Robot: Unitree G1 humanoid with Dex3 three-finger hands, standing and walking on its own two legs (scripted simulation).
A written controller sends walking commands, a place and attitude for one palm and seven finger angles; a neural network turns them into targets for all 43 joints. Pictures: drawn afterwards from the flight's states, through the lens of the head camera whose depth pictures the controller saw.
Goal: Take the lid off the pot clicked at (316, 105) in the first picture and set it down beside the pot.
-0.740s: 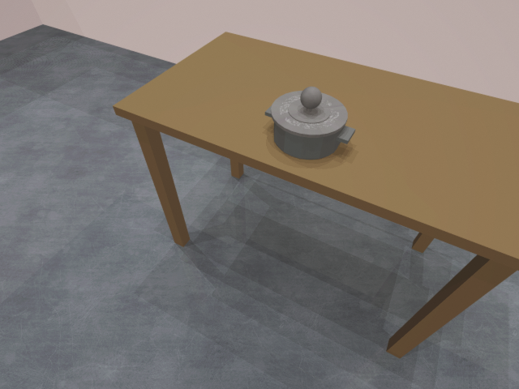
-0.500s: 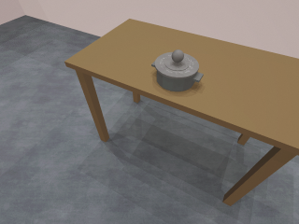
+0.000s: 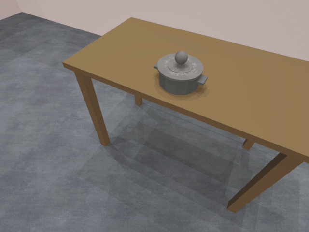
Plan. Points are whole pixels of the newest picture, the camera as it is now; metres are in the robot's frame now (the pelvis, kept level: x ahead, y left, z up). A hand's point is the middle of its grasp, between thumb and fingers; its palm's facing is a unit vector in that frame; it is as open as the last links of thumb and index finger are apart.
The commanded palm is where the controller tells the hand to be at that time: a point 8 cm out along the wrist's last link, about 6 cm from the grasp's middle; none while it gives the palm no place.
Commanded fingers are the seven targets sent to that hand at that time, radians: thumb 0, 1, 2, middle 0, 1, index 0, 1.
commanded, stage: turn to face it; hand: left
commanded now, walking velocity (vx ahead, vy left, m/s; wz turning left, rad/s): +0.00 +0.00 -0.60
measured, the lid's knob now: (181, 57) +0.70 -0.06 +0.08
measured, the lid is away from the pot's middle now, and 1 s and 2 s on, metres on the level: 0.00 0.00 0.00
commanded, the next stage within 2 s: take the last steps up to it in 0.78 s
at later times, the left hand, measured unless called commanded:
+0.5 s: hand out of the picture +0.06 +0.15 -0.16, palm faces -0.09 -0.96 -0.28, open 7.4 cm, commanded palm none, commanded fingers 0.00 0.90 0.90 -0.20 -0.30 -0.20 -0.30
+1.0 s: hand (97, 227) +0.17 +0.18 -0.18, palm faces -0.31 -0.93 -0.20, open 7.4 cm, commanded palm none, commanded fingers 0.00 0.90 0.90 -0.20 -0.30 -0.20 -0.30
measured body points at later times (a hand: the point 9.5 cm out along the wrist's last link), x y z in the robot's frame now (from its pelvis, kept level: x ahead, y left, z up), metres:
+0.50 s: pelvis +0.00 -0.04 +0.00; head +0.05 -0.07 +0.44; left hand +0.06 +0.20 -0.14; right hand +0.04 -0.29 -0.17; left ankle +0.00 +0.12 -0.66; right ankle +0.00 -0.10 -0.74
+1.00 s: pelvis +0.04 +0.02 +0.00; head +0.08 +0.04 +0.45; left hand +0.18 +0.23 -0.16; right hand +0.03 -0.24 -0.13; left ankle +0.07 +0.10 -0.74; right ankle -0.01 -0.10 -0.70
